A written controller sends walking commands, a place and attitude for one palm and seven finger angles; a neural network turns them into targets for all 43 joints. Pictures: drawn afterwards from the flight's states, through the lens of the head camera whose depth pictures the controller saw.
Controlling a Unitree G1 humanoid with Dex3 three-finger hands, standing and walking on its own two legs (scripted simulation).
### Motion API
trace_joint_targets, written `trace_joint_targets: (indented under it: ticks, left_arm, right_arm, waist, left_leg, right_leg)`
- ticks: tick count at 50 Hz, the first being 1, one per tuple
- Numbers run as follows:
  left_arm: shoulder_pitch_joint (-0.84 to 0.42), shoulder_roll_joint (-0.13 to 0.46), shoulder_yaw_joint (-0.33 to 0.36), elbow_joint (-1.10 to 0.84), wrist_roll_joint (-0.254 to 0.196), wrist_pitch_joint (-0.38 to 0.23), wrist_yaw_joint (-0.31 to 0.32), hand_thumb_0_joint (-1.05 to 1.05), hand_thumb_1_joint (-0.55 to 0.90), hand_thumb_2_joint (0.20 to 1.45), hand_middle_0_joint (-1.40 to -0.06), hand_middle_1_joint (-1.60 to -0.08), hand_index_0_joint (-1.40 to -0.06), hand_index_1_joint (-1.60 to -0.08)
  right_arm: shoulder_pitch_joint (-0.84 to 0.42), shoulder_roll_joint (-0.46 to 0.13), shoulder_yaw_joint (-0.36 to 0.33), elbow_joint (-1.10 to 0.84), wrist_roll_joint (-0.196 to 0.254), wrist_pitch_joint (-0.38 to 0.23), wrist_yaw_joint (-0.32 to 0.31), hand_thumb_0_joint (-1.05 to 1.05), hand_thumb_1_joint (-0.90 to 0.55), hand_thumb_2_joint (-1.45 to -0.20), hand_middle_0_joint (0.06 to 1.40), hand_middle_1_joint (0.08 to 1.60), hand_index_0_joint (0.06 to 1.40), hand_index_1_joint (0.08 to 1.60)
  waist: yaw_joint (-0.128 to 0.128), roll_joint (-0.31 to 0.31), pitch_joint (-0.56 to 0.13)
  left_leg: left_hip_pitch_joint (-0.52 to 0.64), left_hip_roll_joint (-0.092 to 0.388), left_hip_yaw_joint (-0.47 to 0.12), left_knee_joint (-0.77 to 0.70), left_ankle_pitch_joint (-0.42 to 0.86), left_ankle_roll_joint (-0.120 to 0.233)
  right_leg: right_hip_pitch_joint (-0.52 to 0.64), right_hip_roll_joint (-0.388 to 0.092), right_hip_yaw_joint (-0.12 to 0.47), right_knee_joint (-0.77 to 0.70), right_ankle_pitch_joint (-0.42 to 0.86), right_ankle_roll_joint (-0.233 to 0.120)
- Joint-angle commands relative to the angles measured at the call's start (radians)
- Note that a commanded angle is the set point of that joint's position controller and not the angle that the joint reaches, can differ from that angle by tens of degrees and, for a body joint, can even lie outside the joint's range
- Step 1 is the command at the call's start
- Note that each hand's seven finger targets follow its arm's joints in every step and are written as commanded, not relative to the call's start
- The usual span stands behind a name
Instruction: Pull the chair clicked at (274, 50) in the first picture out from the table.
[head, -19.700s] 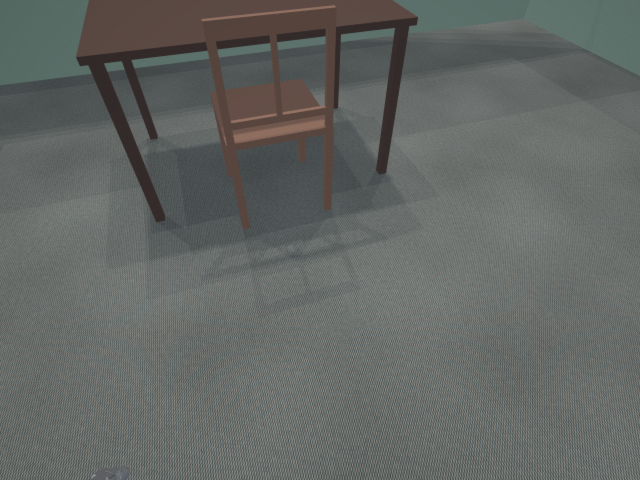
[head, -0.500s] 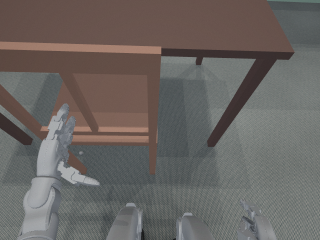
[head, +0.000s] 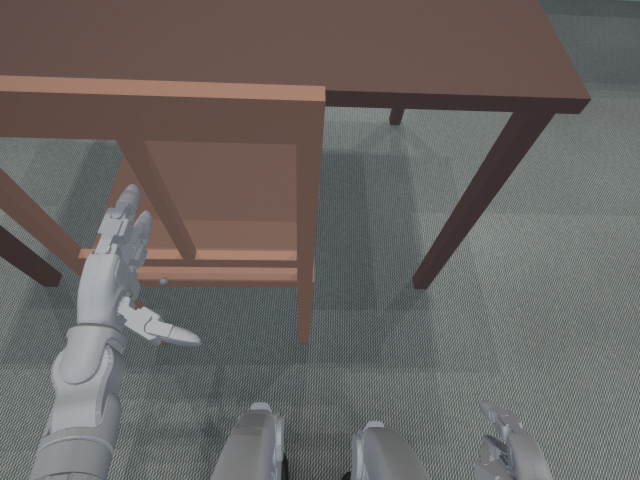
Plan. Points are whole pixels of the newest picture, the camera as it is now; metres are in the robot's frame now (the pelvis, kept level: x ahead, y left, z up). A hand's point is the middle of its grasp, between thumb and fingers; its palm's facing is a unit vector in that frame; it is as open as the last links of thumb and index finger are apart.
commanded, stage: push the fingers through the gap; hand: left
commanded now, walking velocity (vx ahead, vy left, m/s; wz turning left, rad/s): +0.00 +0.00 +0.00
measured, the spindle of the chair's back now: (165, 207) +0.46 +0.23 +0.01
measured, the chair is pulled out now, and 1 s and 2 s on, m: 0.00 0.00 0.00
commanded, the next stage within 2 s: hook a spindle and tug to test in 1.32 s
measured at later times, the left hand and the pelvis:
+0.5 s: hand (168, 246) +0.39 +0.20 +0.02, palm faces +0.04 -1.00 -0.05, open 16.9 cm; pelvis +0.00 +0.00 +0.00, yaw -1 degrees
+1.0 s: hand (172, 218) +0.43 +0.21 +0.03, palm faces +0.04 -1.00 -0.04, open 16.9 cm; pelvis +0.00 +0.00 +0.00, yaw -1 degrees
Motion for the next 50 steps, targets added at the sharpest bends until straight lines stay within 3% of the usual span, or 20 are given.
trace_joint_targets:
  ticks: [1,2,3,10,12,16,18,20,22,25,29,33,36,39,41,42,44,45,47,50]
  left_arm:
    - [-0.224,0.149,0.051,-0.156,-0.008,-0.057,0.016,0.0,-0.5,0.3,-0.06,-0.08,-0.06,-0.08]
    - [-0.242,0.17,0.067,-0.156,-0.005,-0.062,0.021,0.0,-0.5,0.3,-0.06,-0.08,-0.06,-0.08]
    - [-0.249,0.148,0.044,-0.156,-0.001,-0.064,0.02,0.0,-0.5,0.3,-0.06,-0.08,-0.06,-0.08]
    - [-0.311,0.201,0.094,-0.077,0.009,-0.08,0.033,0.0,-0.5,0.3,-0.06,-0.08,-0.06,-0.08]
    - [-0.333,0.215,0.105,-0.079,0.01,-0.09,0.028,0.0,-0.5,0.3,-0.06,-0.08,-0.06,-0.08]
    - [-0.385,0.187,0.073,-0.054,0.009,-0.097,0.016,0.0,-0.5,0.3,-0.06,-0.08,-0.06,-0.08]
    - [-0.384,0.225,0.108,-0.022,0.006,-0.095,0.012,0.0,-0.5,0.3,-0.06,-0.08,-0.06,-0.08]
    - [-0.429,0.226,0.103,-0.01,0.007,-0.097,0.005,0.0,-0.5,0.3,-0.06,-0.08,-0.06,-0.08]
    - [-0.418,0.23,0.109,-0.003,0.008,-0.099,-0.001,0.0,-0.5,0.3,-0.06,-0.08,-0.06,-0.08]
    - [-0.478,0.214,0.088,0.012,0.009,-0.099,-0.004,0.0,-0.5,0.3,-0.06,-0.08,-0.06,-0.08]
    - [-0.5,0.249,0.122,0.068,0.013,-0.098,0.003,0.0,-0.5,0.3,-0.06,-0.08,-0.06,-0.08]
    - [-0.513,0.251,0.127,0.079,0.018,-0.105,0.001,0.0,-0.5,0.3,-0.06,-0.08,-0.06,-0.08]
    - [-0.569,0.253,0.12,0.115,0.022,-0.106,-0.002,0.0,-0.5,0.3,-0.06,-0.08,-0.06,-0.08]
    - [-0.626,0.284,0.138,0.156,0.027,-0.108,-0.009,0.0,-0.5,0.3,-0.06,-0.08,-0.06,-0.08]
    - [-0.665,0.276,0.13,0.153,0.027,-0.115,-0.013,0.0,-0.5,0.3,-0.06,-0.08,-0.06,-0.08]
    - [-0.667,0.309,0.155,0.159,0.028,-0.118,-0.013,0.0,-0.5,0.3,-0.06,-0.08,-0.06,-0.08]
    - [-0.66,0.293,0.141,0.164,0.029,-0.119,-0.015,0.0,-0.5,0.3,-0.06,-0.08,-0.06,-0.08]
    - [-0.683,0.275,0.12,0.17,0.032,-0.119,-0.017,0.0,-0.5,0.3,-0.06,-0.08,-0.06,-0.08]
    - [-0.649,0.287,0.142,0.207,0.031,-0.11,-0.016,0.0,-0.5,0.3,-0.06,-0.08,-0.06,-0.08]
    - [-0.651,0.318,0.166,0.243,0.032,-0.102,-0.018,0.0,-0.5,0.3,-0.06,-0.08,-0.06,-0.08]
  right_arm:
    - [0.038,-0.161,-0.061,-0.109,0.006,-0.032,-0.01,0.0,-0.9,-0.9,0.2,0.3,0.2,0.3]
    - [0.043,-0.163,-0.064,-0.104,0.005,-0.03,-0.01,0.0,-0.9,-0.9,0.2,0.3,0.2,0.3]
    - [0.043,-0.159,-0.061,-0.108,0.005,-0.029,-0.007,0.0,-0.9,-0.9,0.2,0.3,0.2,0.3]
    - [0.061,-0.165,-0.063,-0.093,0.001,-0.009,-0.002,0.0,-0.9,-0.9,0.2,0.3,0.2,0.3]
    - [0.068,-0.164,-0.062,-0.091,0.001,-0.003,-0.003,0.0,-0.9,-0.9,0.2,0.3,0.2,0.3]
    - [0.076,-0.164,-0.063,-0.08,0.0,0.001,-0.001,0.0,-0.9,-0.9,0.2,0.3,0.2,0.3]
    - [0.084,-0.167,-0.063,-0.074,0.0,0.005,-0.001,0.0,-0.9,-0.9,0.2,0.3,0.2,0.3]
    - [0.092,-0.169,-0.064,-0.067,0.0,0.007,-0.004,0.0,-0.9,-0.9,0.2,0.3,0.2,0.3]
    - [0.096,-0.169,-0.066,-0.067,0.0,0.01,-0.002,0.0,-0.9,-0.9,0.2,0.3,0.2,0.3]
    - [0.104,-0.171,-0.067,-0.058,0.0,0.012,0.0,0.0,-0.9,-0.9,0.2,0.3,0.2,0.3]
    - [0.108,-0.171,-0.064,-0.056,-0.001,0.023,-0.001,0.0,-0.9,-0.9,0.2,0.3,0.2,0.3]
    - [0.113,-0.169,-0.065,-0.058,-0.003,0.03,0.004,0.0,-0.9,-0.9,0.2,0.3,0.2,0.3]
    - [0.12,-0.172,-0.063,-0.049,-0.003,0.037,0.004,0.0,-0.9,-0.9,0.2,0.3,0.2,0.3]
    - [0.127,-0.176,-0.06,-0.042,-0.004,0.042,0.0,0.0,-0.9,-0.9,0.2,0.3,0.2,0.3]
    - [0.132,-0.176,-0.06,-0.04,-0.005,0.041,0.001,0.0,-0.9,-0.9,0.2,0.3,0.2,0.3]
    - [0.137,-0.18,-0.062,-0.035,-0.006,0.042,0.0,0.0,-0.9,-0.9,0.2,0.3,0.2,0.3]
    - [0.138,-0.176,-0.061,-0.04,-0.007,0.046,0.003,0.0,-0.9,-0.9,0.2,0.3,0.2,0.3]
    - [0.143,-0.178,-0.061,-0.035,-0.008,0.047,0.005,0.0,-0.9,-0.9,0.2,0.3,0.2,0.3]
    - [0.149,-0.181,-0.064,-0.033,-0.007,0.054,0.007,0.0,-0.9,-0.9,0.2,0.3,0.2,0.3]
    - [0.152,-0.183,-0.059,-0.037,-0.005,0.062,0.007,0.0,-0.9,-0.9,0.2,0.3,0.2,0.3]
  waist:
    - [-0.01,0.032,-0.351]
    - [-0.006,0.04,-0.357]
    - [-0.007,0.057,-0.365]
    - [-0.011,0.017,-0.364]
    - [-0.007,0.034,-0.382]
    - [-0.026,0.06,-0.392]
    - [-0.017,0.049,-0.378]
    - [-0.031,0.041,-0.395]
    - [-0.019,0.073,-0.416]
    - [-0.036,0.076,-0.4]
    - [-0.032,0.04,-0.392]
    - [-0.023,0.064,-0.419]
    - [-0.046,0.058,-0.406]
    - [-0.05,0.049,-0.388]
    - [-0.053,0.082,-0.42]
    - [-0.046,0.082,-0.434]
    - [-0.042,0.093,-0.44]
    - [-0.055,0.106,-0.438]
    - [-0.048,0.062,-0.436]
    - [-0.045,0.053,-0.401]
  left_leg:
    - [0.383,0.004,-0.082,-0.179,0.255,-0.019]
    - [0.392,0.006,-0.084,-0.179,0.269,-0.022]
    - [0.399,0.003,-0.079,-0.179,0.268,-0.022]
    - [0.368,0.003,-0.073,-0.172,0.271,-0.018]
    - [0.383,0.002,-0.07,-0.173,0.294,-0.021]
    - [0.414,0.006,-0.076,-0.169,0.306,-0.023]
    - [0.394,0.004,-0.071,-0.171,0.299,-0.022]
    - [0.39,0.005,-0.072,-0.159,0.316,-0.018]
    - [0.427,0.006,-0.074,-0.164,0.347,-0.024]
    - [0.442,0.01,-0.081,-0.163,0.35,-0.024]
    - [0.391,0.004,-0.071,-0.161,0.318,-0.02]
    - [0.419,0.004,-0.072,-0.161,0.339,-0.023]
    - [0.403,0.006,-0.073,-0.15,0.332,-0.021]
    - [0.377,0.005,-0.072,-0.148,0.297,-0.018]
    - [0.406,0.005,-0.075,-0.143,0.31,-0.019]
    - [0.414,0.008,-0.078,-0.142,0.325,-0.021]
    - [0.43,0.006,-0.079,-0.147,0.34,-0.023]
    - [0.449,0.01,-0.089,-0.148,0.347,-0.024]
    - [0.429,0.009,-0.085,-0.148,0.329,-0.023]
    - [0.37,0.005,-0.076,-0.148,0.296,-0.016]
  right_leg:
    - [0.073,0.002,0.062,-0.188,0.248,0.017]
    - [0.072,0.002,0.061,-0.184,0.258,0.015]
    - [0.076,0.001,0.064,-0.187,0.256,0.016]
    - [0.095,0.004,0.071,-0.188,0.27,0.018]
    - [0.107,0.003,0.072,-0.185,0.293,0.016]
    - [0.071,0.005,0.071,-0.186,0.293,0.017]
    - [0.095,0.006,0.074,-0.192,0.295,0.017]
    - [0.096,0.006,0.076,-0.183,0.318,0.018]
    - [0.086,0.004,0.072,-0.181,0.331,0.016]
    - [0.059,0.006,0.065,-0.182,0.321,0.014]
    - [0.091,0.005,0.074,-0.187,0.315,0.019]
    - [0.086,0.006,0.073,-0.184,0.322,0.016]
    - [0.066,0.007,0.075,-0.181,0.324,0.019]
    - [0.064,0.008,0.079,-0.187,0.295,0.019]
    - [0.047,0.008,0.079,-0.182,0.296,0.017]
    - [0.055,0.008,0.078,-0.178,0.305,0.015]
    - [0.054,0.009,0.075,-0.18,0.312,0.015]
    - [0.026,0.01,0.068,-0.174,0.305,0.013]
    - [0.042,0.011,0.071,-0.183,0.298,0.017]
    - [0.063,0.011,0.078,-0.187,0.287,0.016]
